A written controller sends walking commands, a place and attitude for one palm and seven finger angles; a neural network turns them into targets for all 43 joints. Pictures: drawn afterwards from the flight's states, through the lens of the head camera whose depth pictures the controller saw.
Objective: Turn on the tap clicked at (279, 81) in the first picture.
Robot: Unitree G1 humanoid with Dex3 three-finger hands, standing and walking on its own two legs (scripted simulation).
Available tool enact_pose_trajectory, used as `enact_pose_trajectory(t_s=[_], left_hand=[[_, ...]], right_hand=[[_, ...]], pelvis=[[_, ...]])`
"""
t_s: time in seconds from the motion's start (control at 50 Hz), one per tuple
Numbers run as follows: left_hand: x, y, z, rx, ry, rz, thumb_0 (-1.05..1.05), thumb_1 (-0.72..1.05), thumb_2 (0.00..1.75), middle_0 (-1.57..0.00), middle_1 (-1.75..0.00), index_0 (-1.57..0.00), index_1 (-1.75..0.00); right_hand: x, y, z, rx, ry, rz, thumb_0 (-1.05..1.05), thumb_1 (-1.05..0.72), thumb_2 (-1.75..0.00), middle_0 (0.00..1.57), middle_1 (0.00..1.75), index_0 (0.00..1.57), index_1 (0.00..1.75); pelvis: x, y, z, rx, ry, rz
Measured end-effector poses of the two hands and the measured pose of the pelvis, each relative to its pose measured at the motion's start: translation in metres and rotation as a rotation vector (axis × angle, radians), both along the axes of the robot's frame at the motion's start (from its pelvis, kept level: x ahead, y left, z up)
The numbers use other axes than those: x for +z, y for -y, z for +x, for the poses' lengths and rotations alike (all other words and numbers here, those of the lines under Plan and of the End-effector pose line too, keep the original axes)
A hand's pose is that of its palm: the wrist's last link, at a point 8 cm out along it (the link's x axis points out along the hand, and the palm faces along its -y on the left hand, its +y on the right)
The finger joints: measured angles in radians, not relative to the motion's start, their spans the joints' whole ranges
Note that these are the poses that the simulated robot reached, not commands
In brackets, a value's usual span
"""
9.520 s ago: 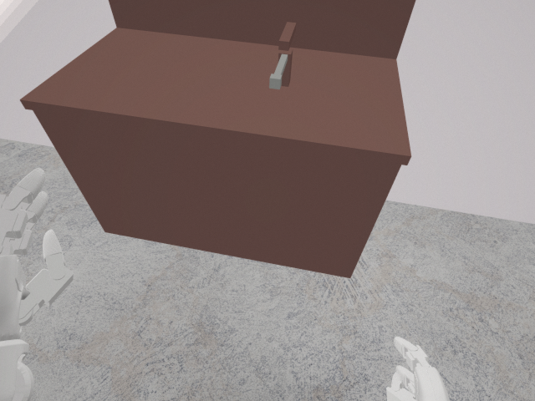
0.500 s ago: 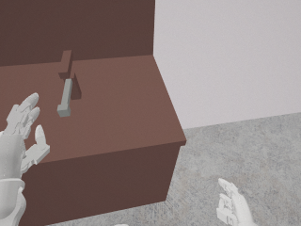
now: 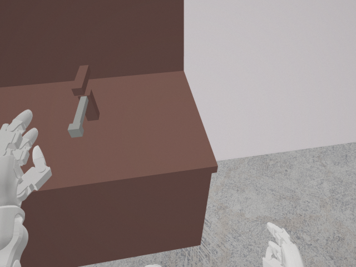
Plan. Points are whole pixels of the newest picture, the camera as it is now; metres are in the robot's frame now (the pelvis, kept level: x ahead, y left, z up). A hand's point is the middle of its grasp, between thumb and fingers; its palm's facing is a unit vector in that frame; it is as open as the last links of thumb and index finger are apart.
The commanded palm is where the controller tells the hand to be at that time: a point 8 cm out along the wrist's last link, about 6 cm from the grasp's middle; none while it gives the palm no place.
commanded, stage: turn the palm inward beside the body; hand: left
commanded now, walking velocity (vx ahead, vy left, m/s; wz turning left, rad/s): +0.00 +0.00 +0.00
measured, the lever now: (76, 130) +0.40 +0.32 +0.09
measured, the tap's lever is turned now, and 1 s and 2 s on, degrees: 0 0 0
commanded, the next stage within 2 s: reach beside the lever's end, fingers flat in 1.38 s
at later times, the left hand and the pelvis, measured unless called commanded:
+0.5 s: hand (62, 167) +0.24 +0.25 +0.15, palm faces +0.41 -0.89 -0.21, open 7.4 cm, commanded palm +0.19 +0.29 +0.17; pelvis +0.06 +0.02 +0.00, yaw +0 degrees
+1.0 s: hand (61, 184) +0.21 +0.24 +0.15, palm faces +0.43 -0.89 -0.13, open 7.4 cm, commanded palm +0.16 +0.28 +0.16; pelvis +0.03 +0.01 +0.00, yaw +0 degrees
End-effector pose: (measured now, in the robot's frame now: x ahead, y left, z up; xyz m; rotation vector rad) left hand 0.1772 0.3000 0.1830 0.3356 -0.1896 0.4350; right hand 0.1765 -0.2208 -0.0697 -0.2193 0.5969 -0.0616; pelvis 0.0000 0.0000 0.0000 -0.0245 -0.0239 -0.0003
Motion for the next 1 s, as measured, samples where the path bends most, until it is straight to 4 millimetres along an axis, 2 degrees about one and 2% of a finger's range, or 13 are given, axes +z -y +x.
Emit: enact_pose_trajectory(t_s=[0.16, 0.34, 0.48, 0.68, 1.0], left_hand=[[-0.011, 0.005, 0.01, -0.02, -0.035, -0.031, 0.02, 0.89, 0.9, -0.21, -0.3, -0.21, -0.3], [-0.015, 0.005, 0.024, -0.027, -0.056, -0.072, 0.02, 0.89, 0.9, -0.21, -0.3, -0.21, -0.3], [-0.02, 0.006, 0.024, -0.016, -0.072, -0.112, 0.02, 0.89, 0.9, -0.21, -0.3, -0.21, -0.3], [-0.025, 0.01, 0.013, -0.008, -0.079, -0.156, 0.02, 0.89, 0.9, -0.21, -0.3, -0.21, -0.3], [-0.028, 0.021, -0.011, 0.009, -0.077, -0.203, 0.02, 0.89, 0.9, -0.21, -0.3, -0.2, -0.3]], right_hand=[[0.005, 0.002, 0.022, 0.001, 0.013, -0.034, 0.02, -0.91, -0.9, 0.2, 0.3, 0.2, 0.3], [0.012, -0.014, 0.055, 0.018, 0.05, -0.007, 0.02, -0.91, -0.9, 0.2, 0.3, 0.2, 0.3], [0.014, -0.027, 0.068, 0.038, 0.057, 0.01, 0.02, -0.91, -0.9, 0.2, 0.3, 0.2, 0.3], [0.015, -0.03, 0.061, 0.035, 0.056, 0.015, 0.02, -0.91, -0.9, 0.2, 0.3, 0.2, 0.3], [0.014, -0.017, 0.038, 0.019, 0.081, 0.007, 0.02, -0.91, -0.9, 0.2, 0.3, 0.2, 0.3]], pelvis=[[0.002, -0.006, 0.025, 0.001, -0.041, 0.003], [0.004, -0.013, 0.049, -0.007, -0.077, 0.007], [0.004, -0.017, 0.056, -0.005, -0.083, 0.006], [0.004, -0.017, 0.048, -0.002, -0.072, 0.002], [0.002, -0.008, 0.03, 0.006, -0.046, -0.001]])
